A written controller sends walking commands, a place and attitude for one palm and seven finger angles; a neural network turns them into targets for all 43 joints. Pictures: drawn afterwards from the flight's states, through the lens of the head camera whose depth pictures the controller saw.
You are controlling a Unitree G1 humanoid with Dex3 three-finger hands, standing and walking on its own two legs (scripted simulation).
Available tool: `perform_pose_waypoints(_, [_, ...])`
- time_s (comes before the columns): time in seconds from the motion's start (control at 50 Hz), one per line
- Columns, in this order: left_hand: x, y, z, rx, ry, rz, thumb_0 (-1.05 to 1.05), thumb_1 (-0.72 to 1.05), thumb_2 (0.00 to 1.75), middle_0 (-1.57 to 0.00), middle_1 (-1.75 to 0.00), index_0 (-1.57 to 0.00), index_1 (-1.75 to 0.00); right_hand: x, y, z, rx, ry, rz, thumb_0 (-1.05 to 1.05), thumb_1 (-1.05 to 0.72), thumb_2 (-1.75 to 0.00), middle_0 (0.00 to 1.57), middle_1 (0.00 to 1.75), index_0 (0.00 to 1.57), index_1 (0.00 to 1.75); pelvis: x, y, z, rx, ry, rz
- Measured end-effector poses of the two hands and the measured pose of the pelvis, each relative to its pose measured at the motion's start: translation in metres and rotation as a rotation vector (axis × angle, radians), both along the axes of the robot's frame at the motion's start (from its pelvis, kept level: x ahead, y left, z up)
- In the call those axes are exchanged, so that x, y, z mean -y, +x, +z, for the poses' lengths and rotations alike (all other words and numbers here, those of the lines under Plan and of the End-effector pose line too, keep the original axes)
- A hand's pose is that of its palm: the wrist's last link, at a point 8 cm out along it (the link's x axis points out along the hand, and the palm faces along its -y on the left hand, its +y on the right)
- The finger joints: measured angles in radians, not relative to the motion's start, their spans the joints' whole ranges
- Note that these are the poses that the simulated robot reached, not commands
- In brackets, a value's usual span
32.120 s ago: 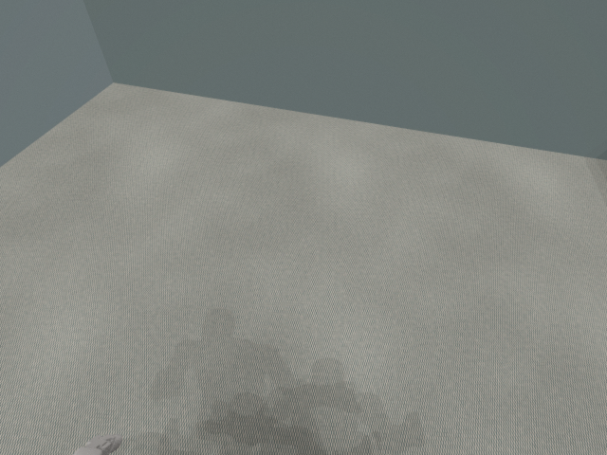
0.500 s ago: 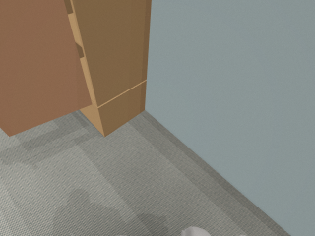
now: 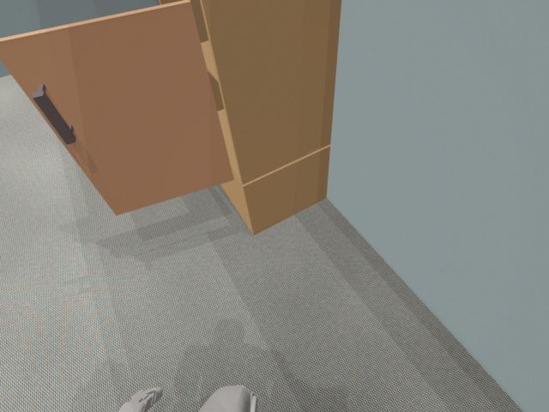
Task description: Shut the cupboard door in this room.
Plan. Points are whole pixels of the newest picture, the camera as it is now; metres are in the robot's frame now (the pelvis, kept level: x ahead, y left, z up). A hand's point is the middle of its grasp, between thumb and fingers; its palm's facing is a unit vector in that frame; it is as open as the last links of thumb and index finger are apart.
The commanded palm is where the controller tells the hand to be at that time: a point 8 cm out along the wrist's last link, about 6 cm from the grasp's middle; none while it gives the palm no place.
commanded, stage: turn to face it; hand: left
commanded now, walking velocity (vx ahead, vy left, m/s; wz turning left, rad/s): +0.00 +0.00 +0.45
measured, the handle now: (56, 114) +0.75 +0.55 +0.02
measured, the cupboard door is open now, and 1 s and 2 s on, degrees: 80 80 80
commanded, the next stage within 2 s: take the last steps up to it in 0.34 s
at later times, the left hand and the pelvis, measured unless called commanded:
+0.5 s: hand out of the picture -0.03 +0.27 -0.17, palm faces +0.26 -0.93 -0.26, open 7.4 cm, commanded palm none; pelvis -0.02 +0.05 +0.01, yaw +12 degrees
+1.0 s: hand out of the picture -0.04 +0.16 -0.15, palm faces +0.35 -0.91 -0.21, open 7.3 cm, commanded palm none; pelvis +0.05 +0.03 +0.01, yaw +17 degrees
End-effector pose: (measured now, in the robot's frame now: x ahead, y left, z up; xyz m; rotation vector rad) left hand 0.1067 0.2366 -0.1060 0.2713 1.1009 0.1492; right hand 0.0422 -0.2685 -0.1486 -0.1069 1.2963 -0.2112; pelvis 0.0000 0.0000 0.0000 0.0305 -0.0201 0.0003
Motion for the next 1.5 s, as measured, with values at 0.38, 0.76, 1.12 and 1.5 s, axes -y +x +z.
perform_pose_waypoints(0.38, [-0.073,-0.159,-0.045,-0.268,-0.063,0.325,0.00,0.91,0.90,-0.20,-0.30,-0.20,-0.30,-0.086,0.090,0.032,0.135,-0.076,0.328,0.00,-0.91,-0.90,0.20,0.30,0.20,0.30,-0.042,-0.017,-0.004,-0.005,-0.050,0.173])
perform_pose_waypoints(0.76, [-0.027,-0.105,-0.020,-0.054,-0.050,0.305,0.00,0.91,0.90,-0.20,-0.30,-0.20,-0.30,-0.053,0.023,-0.012,-0.059,0.024,0.281,0.00,-0.91,-0.90,0.20,0.30,0.20,0.30,-0.015,0.002,-0.008,0.007,-0.010,0.256])
perform_pose_waypoints(1.12, [0.031,-0.186,-0.014,-0.454,-0.206,0.553,0.00,0.91,0.90,-0.20,-0.30,-0.20,-0.30,-0.115,0.150,0.001,-0.082,0.052,0.420,0.00,-0.91,-0.90,0.19,0.30,0.19,0.30,-0.056,0.087,0.005,-0.018,-0.016,0.322])
perform_pose_waypoints(1.5, [-0.160,0.065,-0.030,-0.105,-0.111,0.399,0.00,0.92,0.90,-0.20,-0.30,-0.20,-0.30,-0.211,0.269,0.021,0.114,-0.012,0.345,-0.03,-0.94,-0.90,0.20,0.30,0.20,0.30,-0.154,0.198,0.004,-0.002,-0.007,0.270])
